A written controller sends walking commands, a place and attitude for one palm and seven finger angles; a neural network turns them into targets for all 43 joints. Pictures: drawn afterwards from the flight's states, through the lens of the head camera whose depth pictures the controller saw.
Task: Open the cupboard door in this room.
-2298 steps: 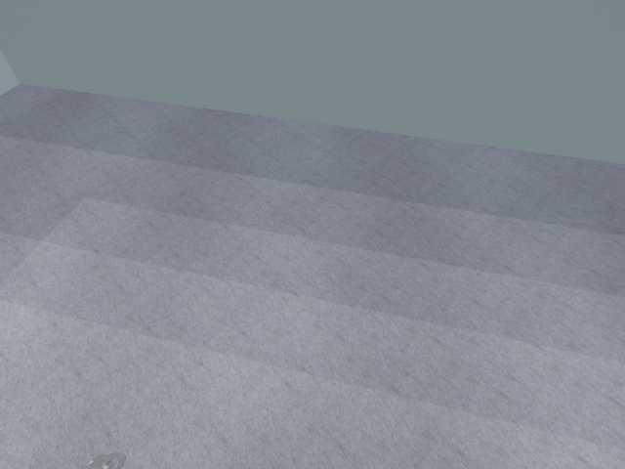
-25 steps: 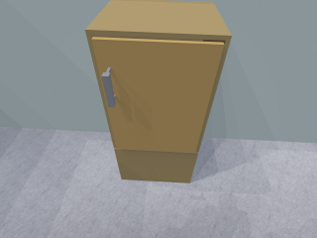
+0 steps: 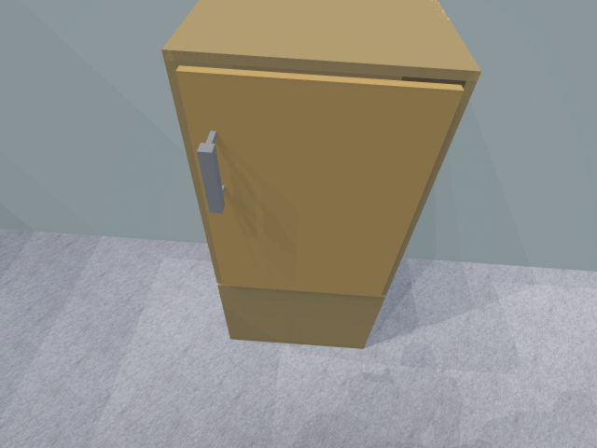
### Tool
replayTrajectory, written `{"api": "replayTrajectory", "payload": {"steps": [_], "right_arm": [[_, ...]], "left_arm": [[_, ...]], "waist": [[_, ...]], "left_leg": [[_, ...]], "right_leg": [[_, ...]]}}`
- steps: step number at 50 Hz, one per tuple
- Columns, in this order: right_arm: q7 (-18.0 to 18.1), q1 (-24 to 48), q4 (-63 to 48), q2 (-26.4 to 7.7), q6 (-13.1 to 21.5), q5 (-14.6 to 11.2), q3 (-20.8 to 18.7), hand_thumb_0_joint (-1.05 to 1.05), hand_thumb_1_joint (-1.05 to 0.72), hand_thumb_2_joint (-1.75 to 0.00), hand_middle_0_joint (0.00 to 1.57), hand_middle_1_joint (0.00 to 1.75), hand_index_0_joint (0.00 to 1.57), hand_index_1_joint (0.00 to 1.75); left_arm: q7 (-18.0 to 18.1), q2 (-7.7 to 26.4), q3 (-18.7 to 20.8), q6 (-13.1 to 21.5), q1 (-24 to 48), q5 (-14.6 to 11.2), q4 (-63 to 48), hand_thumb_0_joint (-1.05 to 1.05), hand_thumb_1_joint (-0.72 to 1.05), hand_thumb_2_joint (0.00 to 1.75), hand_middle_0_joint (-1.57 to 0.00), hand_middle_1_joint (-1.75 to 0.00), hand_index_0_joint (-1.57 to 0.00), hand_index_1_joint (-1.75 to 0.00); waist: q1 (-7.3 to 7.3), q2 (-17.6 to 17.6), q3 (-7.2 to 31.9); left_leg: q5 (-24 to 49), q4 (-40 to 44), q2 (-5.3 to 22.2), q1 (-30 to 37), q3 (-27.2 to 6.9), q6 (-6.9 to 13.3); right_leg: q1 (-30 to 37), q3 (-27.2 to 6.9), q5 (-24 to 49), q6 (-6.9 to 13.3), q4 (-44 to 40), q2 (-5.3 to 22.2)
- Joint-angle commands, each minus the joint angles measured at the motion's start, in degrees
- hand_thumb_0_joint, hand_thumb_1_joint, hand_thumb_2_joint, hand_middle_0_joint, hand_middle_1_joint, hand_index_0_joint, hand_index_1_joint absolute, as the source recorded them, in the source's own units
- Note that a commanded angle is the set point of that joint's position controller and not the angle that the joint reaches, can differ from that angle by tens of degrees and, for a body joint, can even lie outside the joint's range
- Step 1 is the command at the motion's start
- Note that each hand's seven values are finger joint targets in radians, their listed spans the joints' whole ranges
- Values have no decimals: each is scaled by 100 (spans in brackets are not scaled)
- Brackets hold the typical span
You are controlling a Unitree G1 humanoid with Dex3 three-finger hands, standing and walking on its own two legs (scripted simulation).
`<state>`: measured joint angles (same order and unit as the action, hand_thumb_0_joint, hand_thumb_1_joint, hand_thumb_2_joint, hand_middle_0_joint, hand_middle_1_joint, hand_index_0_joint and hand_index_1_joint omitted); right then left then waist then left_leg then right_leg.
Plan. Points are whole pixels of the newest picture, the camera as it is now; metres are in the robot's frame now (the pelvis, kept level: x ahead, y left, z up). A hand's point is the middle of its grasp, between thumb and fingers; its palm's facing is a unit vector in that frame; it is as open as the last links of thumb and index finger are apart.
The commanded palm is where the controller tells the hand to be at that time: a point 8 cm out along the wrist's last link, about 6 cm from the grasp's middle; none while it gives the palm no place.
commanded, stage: come to a stop and stand still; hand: left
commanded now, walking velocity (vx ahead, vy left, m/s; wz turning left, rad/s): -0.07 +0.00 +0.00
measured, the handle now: (214, 172) +0.54 +0.19 +0.05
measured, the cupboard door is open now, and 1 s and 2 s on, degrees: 0 0 0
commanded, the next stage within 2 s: none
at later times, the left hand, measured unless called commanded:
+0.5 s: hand out of the picture +0.03 +0.20 -0.15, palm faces +0.02 -0.95 -0.30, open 7.4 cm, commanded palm none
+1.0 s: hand out of the picture -0.08 +0.19 -0.16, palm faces +0.01 -0.97 -0.25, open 7.4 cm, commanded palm none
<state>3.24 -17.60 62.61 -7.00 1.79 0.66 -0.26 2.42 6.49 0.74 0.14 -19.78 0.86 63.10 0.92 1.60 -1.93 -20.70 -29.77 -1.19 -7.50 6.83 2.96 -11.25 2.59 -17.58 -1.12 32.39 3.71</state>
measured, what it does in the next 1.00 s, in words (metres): shifts its weight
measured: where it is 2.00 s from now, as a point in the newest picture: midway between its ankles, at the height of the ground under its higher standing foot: outside the picture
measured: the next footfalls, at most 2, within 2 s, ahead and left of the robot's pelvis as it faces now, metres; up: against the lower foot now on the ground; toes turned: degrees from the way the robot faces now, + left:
none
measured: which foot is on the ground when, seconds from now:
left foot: down 0.00-1.00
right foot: down 0.00-1.00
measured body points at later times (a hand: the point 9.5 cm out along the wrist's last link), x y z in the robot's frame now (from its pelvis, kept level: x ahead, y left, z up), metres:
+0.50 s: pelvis -0.05 -0.02 +0.00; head -0.08 -0.02 +0.45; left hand +0.03 +0.25 -0.12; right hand +0.02 -0.30 -0.13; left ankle -0.05 +0.08 -0.73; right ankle -0.02 -0.14 -0.73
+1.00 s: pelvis -0.09 -0.02 +0.01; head -0.11 -0.01 +0.46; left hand -0.08 +0.24 -0.14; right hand -0.09 -0.28 -0.14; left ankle -0.05 +0.08 -0.73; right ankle -0.02 -0.14 -0.73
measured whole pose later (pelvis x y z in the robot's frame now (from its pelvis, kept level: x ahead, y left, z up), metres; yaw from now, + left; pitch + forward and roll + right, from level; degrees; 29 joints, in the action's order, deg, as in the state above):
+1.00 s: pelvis -0.09 -0.02 +0.01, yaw +2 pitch -3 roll +0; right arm -0.3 -18.0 62.1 -14.3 -0.7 1.2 -0.8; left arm 0.5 15.0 -0.3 -0.4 -16.6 1.2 60.5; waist -0.6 0.8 -0.5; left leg -10.6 -26.4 0.2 -13.1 4.2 2.0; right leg -13.9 4.5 -9.0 0.3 24.8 1.6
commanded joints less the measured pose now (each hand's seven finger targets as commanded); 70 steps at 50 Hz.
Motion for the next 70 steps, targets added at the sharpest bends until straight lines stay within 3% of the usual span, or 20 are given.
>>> {"api": "replayTrajectory", "payload": {"steps": [1,2,4,6,8,11,12,13,14,15,18,20,23,26,34,39,47,60,70], "right_arm": [[28,-447,-123,-622,36,-48,-166,0,-90,-90,20,30,20,30],[24,-449,-145,-621,29,-48,-184,0,-90,-90,20,30,20,30],[15,-379,-161,-656,16,-31,-187,0,-90,-90,20,30,20,30],[-7,-286,-164,-629,11,-17,-170,0,-90,-90,20,30,20,30],[-24,-250,-154,-627,19,-11,-160,0,-90,-90,20,30,20,30],[-58,-144,-126,-639,1,-2,-142,0,-90,-90,20,30,20,30],[-140,221,-698,-1740,37,8,-261,0,-90,-90,20,30,20,30],[-114,163,-965,-1863,182,58,-431,0,-90,-90,20,30,20,30],[-75,166,-994,-1726,190,61,-436,0,-90,-90,20,30,20,30],[-59,178,-1047,-1602,164,55,-429,0,-90,-90,20,30,20,30],[-99,292,-1188,-1507,23,61,-405,0,-90,-90,20,30,20,30],[-140,439,-1254,-1581,-35,60,-405,0,-90,-90,20,30,20,30],[-222,509,-1250,-1637,-70,82,-361,0,-90,-90,20,30,20,30],[-263,551,-1232,-1847,-71,87,-354,0,-90,-90,20,30,20,30],[-327,432,-1041,-1979,-89,79,-305,0,-90,-90,20,30,20,30],[-325,231,-786,-1887,-110,67,-274,0,-90,-90,20,30,20,30],[-298,134,-434,-1686,-81,34,-227,0,-90,-90,20,30,20,30],[-249,32,-187,-1273,-100,0,-247,0,-90,-90,20,30,20,30],[-236,100,-157,-1100,-58,-30,-224,0,-90,-90,20,30,20,30]], "left_arm": [[58,469,88,64,-346,-13,-212,0,90,90,-20,-30,-20,-30],[69,487,95,63,-289,3,-253,0,90,90,-20,-30,-20,-30],[71,518,96,52,-229,-2,-290,0,90,90,-20,-30,-20,-30],[49,523,82,45,-134,6,-319,0,90,90,-20,-30,-20,-30],[39,584,74,48,-66,11,-345,0,90,90,-20,-30,-20,-30],[15,613,36,39,52,7,-332,0,90,90,-20,-30,-20,-30],[-25,1951,111,136,211,99,-761,0,90,90,-20,-30,-20,-30],[5,1620,276,145,222,81,-982,0,90,90,-20,-30,-20,-30],[2,1581,251,147,321,33,-1069,0,90,90,-20,-30,-20,-30],[-5,1462,242,146,291,17,-1137,0,90,90,-20,-30,-20,-30],[-45,1539,244,66,444,33,-1280,0,90,90,-20,-30,-20,-30],[-79,1718,264,57,679,38,-1384,0,90,90,-20,-30,-20,-30],[-109,1859,241,83,854,27,-1404,0,90,90,-20,-30,-20,-30],[-138,2021,236,94,987,28,-1383,0,90,90,-20,-30,-20,-30],[-169,2105,192,94,912,38,-1203,0,90,90,-20,-30,-20,-30],[-172,2046,166,86,825,27,-1015,0,90,90,-20,-30,-20,-30],[-139,1741,107,74,456,23,-671,0,90,90,-20,-30,-20,-30],[-54,1150,50,61,-87,69,-328,0,90,90,-20,-30,-20,-30],[-4,965,3,114,-134,56,-286,0,90,90,-20,-30,-20,-30]], "waist": [[-74,-228,69],[-93,-78,150],[-82,-168,317],[-73,-242,270],[-74,-285,291],[-75,-105,116],[-104,177,-409],[-118,-19,526],[-132,-298,1073],[-122,-301,1198],[-154,-40,406],[-171,48,-125],[-179,-35,-351],[-191,-51,-434],[-157,-2,-256],[-192,80,-224],[-103,-228,-215],[-68,-298,-393],[-109,-146,-205]], "left_leg": [[4740,451,947,311,-651,-46],[4796,430,949,329,-642,-47],[4443,463,943,381,-584,-43],[3759,589,915,239,-591,-43],[3613,628,879,202,-596,-53],[2740,811,859,30,-632,-74],[3168,772,656,-296,-860,-252],[3922,248,820,-42,-899,-189],[4232,90,844,289,-909,-82],[4000,3,852,309,-897,-4],[2117,103,696,-467,-780,24],[1020,356,657,-838,-807,8],[205,593,614,-943,-857,-6],[-159,814,633,-993,-928,-13],[-599,1061,657,-1047,-978,-45],[-414,921,592,-920,-899,-79],[-610,1303,751,-1185,-1138,-75],[-801,1541,821,-1331,-1238,-64],[164,1399,826,-830,-1089,-98]], "right_leg": [[34,-243,2624,182,-278,285],[77,-227,2784,183,-225,281],[106,-269,2740,200,-236,311],[135,-313,2476,216,-374,319],[214,-322,2529,228,-415,325],[162,-365,2148,234,-607,324],[121,-167,2253,260,-519,119],[214,-278,2239,339,-19,220],[252,-272,2325,412,28,238],[212,-283,2251,440,-56,244],[8,-465,1737,491,-353,322],[-305,-623,861,490,-678,368],[-551,-762,-333,464,-1116,369],[-660,-808,-747,425,-1289,339],[-541,-797,-1156,308,-1580,375],[-650,-860,-1271,300,-1739,432],[-261,-626,-656,251,-1489,318],[-194,-443,-98,167,-1266,236],[-123,-458,693,166,-1223,290]]}}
